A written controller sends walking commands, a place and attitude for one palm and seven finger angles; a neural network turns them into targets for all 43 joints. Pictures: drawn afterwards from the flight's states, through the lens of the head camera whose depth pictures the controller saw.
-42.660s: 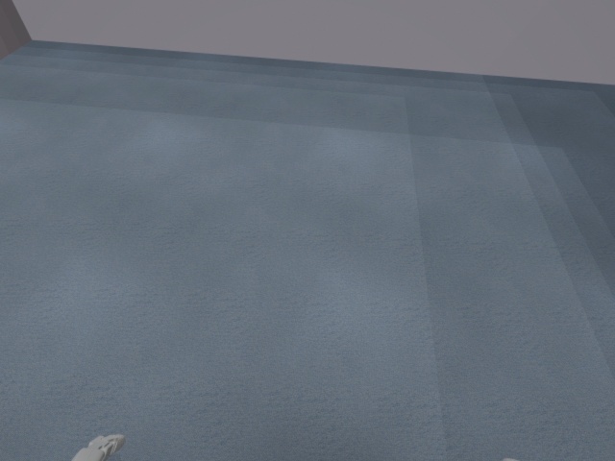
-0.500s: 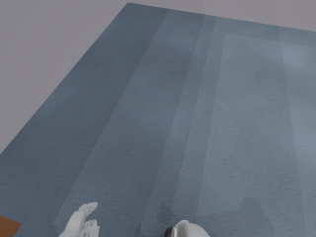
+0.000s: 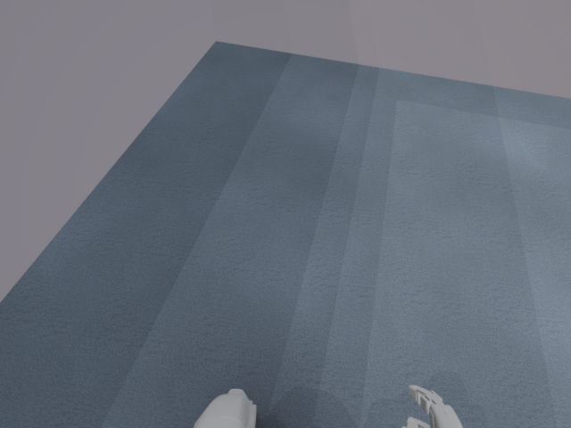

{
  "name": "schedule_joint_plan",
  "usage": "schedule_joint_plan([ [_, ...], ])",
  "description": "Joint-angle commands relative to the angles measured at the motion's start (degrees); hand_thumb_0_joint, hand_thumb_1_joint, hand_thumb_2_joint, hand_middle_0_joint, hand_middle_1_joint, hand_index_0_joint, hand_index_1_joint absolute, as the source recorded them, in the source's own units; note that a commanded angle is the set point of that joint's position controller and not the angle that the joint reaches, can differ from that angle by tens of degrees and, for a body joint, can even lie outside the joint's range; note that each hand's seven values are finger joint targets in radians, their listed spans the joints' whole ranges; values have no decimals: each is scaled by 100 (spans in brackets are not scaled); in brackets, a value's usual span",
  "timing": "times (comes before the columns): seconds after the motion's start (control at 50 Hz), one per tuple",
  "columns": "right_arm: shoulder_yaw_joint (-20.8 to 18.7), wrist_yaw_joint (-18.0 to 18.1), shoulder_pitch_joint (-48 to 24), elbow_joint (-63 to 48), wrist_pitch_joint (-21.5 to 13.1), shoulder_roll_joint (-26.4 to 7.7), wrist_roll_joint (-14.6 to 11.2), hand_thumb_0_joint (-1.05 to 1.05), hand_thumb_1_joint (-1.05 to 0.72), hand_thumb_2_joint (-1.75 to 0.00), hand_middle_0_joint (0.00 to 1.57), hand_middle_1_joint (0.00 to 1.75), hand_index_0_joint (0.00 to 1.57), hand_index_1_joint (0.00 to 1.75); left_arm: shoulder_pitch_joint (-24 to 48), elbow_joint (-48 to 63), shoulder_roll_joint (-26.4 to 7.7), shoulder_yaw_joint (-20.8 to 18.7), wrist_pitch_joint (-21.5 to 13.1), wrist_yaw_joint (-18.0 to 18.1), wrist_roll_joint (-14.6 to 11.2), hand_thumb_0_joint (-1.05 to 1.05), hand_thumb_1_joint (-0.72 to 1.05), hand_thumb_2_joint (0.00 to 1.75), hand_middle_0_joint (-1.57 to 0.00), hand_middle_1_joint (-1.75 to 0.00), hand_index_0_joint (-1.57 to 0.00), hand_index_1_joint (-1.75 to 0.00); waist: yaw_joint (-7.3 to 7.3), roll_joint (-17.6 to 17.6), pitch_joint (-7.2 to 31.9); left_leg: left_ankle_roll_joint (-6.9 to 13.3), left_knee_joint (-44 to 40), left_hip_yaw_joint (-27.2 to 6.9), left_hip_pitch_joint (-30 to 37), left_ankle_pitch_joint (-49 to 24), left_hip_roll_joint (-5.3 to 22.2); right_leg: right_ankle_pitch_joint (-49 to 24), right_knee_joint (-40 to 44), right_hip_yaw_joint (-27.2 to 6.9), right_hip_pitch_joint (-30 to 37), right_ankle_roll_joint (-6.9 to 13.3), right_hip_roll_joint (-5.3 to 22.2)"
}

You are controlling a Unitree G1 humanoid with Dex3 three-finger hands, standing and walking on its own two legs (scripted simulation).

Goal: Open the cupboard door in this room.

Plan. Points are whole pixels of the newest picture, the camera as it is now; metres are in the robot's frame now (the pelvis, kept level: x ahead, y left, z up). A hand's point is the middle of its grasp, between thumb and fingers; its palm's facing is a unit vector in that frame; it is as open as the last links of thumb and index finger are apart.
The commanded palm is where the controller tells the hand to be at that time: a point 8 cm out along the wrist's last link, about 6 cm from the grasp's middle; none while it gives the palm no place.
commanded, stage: walk to a spot facing it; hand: left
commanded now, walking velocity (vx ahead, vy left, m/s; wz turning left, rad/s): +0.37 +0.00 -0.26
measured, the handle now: out of the picture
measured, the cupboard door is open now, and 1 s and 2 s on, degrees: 45 45 45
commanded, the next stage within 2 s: turn to face it in 0.44 s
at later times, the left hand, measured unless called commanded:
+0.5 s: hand (249, 266) +0.42 +0.13 -0.16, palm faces -0.28 -0.94 -0.22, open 7.4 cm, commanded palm none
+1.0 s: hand (265, 262) +0.45 +0.10 -0.19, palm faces -0.03 -0.98 -0.18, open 7.2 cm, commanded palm none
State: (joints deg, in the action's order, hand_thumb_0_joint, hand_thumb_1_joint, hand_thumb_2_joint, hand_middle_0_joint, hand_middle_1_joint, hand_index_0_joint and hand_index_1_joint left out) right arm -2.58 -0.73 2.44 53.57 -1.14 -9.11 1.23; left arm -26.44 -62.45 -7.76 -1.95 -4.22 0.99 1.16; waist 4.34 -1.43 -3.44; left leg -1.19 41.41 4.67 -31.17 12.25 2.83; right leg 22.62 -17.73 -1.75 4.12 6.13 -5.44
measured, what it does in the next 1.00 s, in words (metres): walks ahead: left foot, then right foot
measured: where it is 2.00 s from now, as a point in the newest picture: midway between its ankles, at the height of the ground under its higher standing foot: (342, 358)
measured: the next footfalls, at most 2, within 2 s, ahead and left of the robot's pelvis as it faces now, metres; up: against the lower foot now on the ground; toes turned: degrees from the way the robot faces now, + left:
left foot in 0.06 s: +0.16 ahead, +0.11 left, +0.00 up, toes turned +3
right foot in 0.54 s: +0.36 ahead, -0.16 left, +0.00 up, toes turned -21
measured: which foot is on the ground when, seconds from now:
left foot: up 0.00-0.04, down 0.06-0.54, up 0.56-0.98, down 1.00-1.00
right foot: down 0.00-0.06, up 0.08-0.52, down 0.54-1.00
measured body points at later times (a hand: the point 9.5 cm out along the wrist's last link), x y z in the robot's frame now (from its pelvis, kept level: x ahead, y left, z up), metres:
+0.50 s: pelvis +0.24 -0.02 +0.00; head +0.27 -0.04 +0.44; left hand +0.43 +0.18 -0.14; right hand +0.07 -0.22 -0.15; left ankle +0.12 +0.11 -0.73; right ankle +0.32 -0.15 -0.72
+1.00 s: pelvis +0.40 -0.08 -0.01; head +0.43 -0.05 +0.44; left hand +0.45 +0.16 -0.17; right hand +0.43 -0.33 -0.15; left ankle +0.46 +0.02 -0.73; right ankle +0.32 -0.14 -0.73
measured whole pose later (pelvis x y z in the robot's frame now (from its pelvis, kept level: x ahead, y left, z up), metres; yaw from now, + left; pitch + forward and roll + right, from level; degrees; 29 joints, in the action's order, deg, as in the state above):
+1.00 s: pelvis +0.40 -0.08 -0.01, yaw -3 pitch -1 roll -1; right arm -2.8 -0.2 12.0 56.8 1.5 -10.9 1.4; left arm -13.8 -57.9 -10.8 -3.0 -0.9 1.1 1.0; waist -1.0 -2.5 -4.1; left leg 0.0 37.3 6.9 -22.3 11.9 3.0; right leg 25.9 -36.7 17.9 -8.8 1.5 4.3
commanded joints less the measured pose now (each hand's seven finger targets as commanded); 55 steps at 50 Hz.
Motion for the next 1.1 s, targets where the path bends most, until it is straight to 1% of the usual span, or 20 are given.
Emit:
schedule_joint_plan([
  [0.0,-170,131,1501,98,-281,-747,38,0,-90,-90,20,30,20,30,19,195,-1007,-223,-156,57,-80,0,90,90,-20,-30,-20,-30,-1077,-251,793,402,-1185,130,2846,-726,-268,-6068,-2178,-571,-1043,-16,1344],
  [0.02,-319,183,2414,284,-311,-1355,121,0,-90,-90,20,30,20,30,-54,285,-792,-213,-170,18,-128,0,90,90,-20,-30,-20,-30,-1367,724,1518,930,-1153,-1670,4427,-1152,1119,-3759,-3779,-272,-2469,-255,760],
  [0.04,-355,213,2911,340,-302,-1636,119,0,-90,-90,20,30,20,30,-231,382,-561,-131,-210,-45,-196,0,90,90,-20,-30,-20,-30,-1269,1626,2167,1648,-1820,-3410,5220,-1858,2598,531,-5741,110,-3479,-306,147],
  [0.06,-284,214,2577,299,-246,-1455,39,0,-90,-90,20,30,20,30,190,446,-753,-178,-193,-10,-100,0,90,90,-20,-30,-20,-30,-1146,876,1572,1784,-2185,-3453,4480,-1568,2722,646,-6350,-239,-3800,-222,526],
  [0.12,-66,240,1679,178,-353,-608,48,0,-90,-90,20,30,20,30,653,480,-441,-194,12,-157,34,0,90,90,-20,-30,-20,-30,-604,585,-213,1069,-2818,-1803,2101,-370,1970,-378,-6151,-147,-3991,-425,1097],
  [0.22,-60,241,1917,365,-434,-480,35,0,-90,-90,20,30,20,30,716,586,-43,-169,299,-261,82,0,90,90,-20,-30,-20,-30,-305,777,-35,791,-2932,-18,1938,-1564,1358,-1024,-4630,234,-3758,-564,1199],
  [0.38,-16,215,2636,556,-318,-804,67,0,-90,-90,20,30,20,30,2321,1088,-356,-141,336,-374,51,0,90,90,-20,-30,-20,-30,-673,751,-519,693,-2864,449,2451,-2074,1468,-1526,-2485,826,-3635,-420,1009],
  [0.44,-29,225,2625,583,-276,-994,80,0,-90,-90,20,30,20,30,2089,1103,-549,-169,302,-353,33,0,90,90,-20,-30,-20,-30,-445,854,-252,619,-2056,663,2878,-3720,1607,-931,-2136,997,-3030,-180,742],
  [0.48,-38,220,2367,486,-266,-1137,20,0,-90,-90,20,30,20,30,860,754,-811,-243,203,-310,39,0,90,90,-20,-30,-20,-30,169,545,487,382,-417,865,2515,-4377,1356,-1183,-1528,1108,-1189,-7,449],
  [0.5,-25,151,2297,397,-286,-1037,-71,0,-90,-90,20,30,20,30,25,501,-1291,-370,127,-250,69,0,90,90,-20,-30,-20,-30,512,-140,1144,164,1060,1062,1345,-3112,1007,-1574,-1320,246,463,266,1199],
  [0.52,14,163,2493,227,-293,-665,-154,0,-90,-90,20,30,20,30,-541,400,-1907,-521,91,-142,16,0,90,90,-20,-30,-20,-30,530,-1650,1947,-201,3230,925,-310,2047,-125,-3342,-749,-2767,1765,1067,3066],
  [0.56,-27,189,2005,320,-217,-684,-147,0,-90,-90,20,30,20,30,266,503,-1616,-384,103,-8,-103,0,90,90,-20,-30,-20,-30,180,-853,1386,-42,3858,-354,-518,1689,315,-4269,-404,-1868,742,984,2942],
  [0.64,66,194,2410,719,65,-129,-61,0,-90,-90,20,30,20,30,1333,700,-863,-87,28,26,-73,0,90,90,-20,-30,-20,-30,-659,-218,406,-82,2703,-468,470,785,490,-4527,49,203,-1616,262,2271],
  [0.72,51,156,2466,792,203,30,-63,0,-90,-90,20,30,20,30,1459,631,-646,-51,9,17,-43,0,90,90,-20,-30,-20,-30,-853,-540,260,-166,1812,-234,649,320,382,-4150,209,889,-1878,120,2049],
  [0.88,-13,41,1061,169,223,-295,-28,0,-90,-90,20,30,20,30,1185,705,-1071,-261,188,62,7,0,90,90,-20,-30,-20,-30,-464,-582,82,-93,337,166,246,767,273,-4445,-573,986,-885,172,2604],
  [0.94,-99,28,1623,188,191,-601,29,0,-90,-90,20,30,20,30,1194,773,-1267,-317,241,43,-34,0,90,90,-20,-30,-20,-30,-779,-53,542,86,-824,259,1520,-174,-72,-4280,-2063,1356,-1049,-223,2411],
  [0.96,-192,50,2058,224,142,-964,71,0,-90,-90,20,30,20,30,1179,887,-1178,-317,269,24,-82,0,90,90,-20,-30,-20,-30,-964,764,942,466,-1359,-631,2409,-1883,516,-3089,-3170,1537,-1782,-578,1962],
  [0.98,-312,105,2309,190,101,-1580,68,0,-90,-90,20,30,20,30,1251,1148,-823,-231,298,-12,-156,0,90,90,-20,-30,-20,-30,-1012,2333,1142,1482,-1735,-2937,3115,-4620,2160,1335,-4682,1378,-3387,-1020,1012],
  [1.02,-340,189,2092,92,156,-1653,11,0,-90,-90,20,30,20,30,1914,1498,-971,-232,398,31,-38,0,90,90,-20,-30,-20,-30,-939,755,933,1764,-2042,-2998,2461,-2575,2340,1374,-5436,203,-3670,-893,1102],
  [1.08,-230,245,1158,-178,107,-1333,20,0,-90,-90,20,30,20,30,1672,1229,-919,-307,485,-21,14,0,90,90,-20,-30,-20,-30,-555,1191,524,1135,-2250,-2072,1689,-1473,1391,347,-5225,106,-3643,-1000,1088],
])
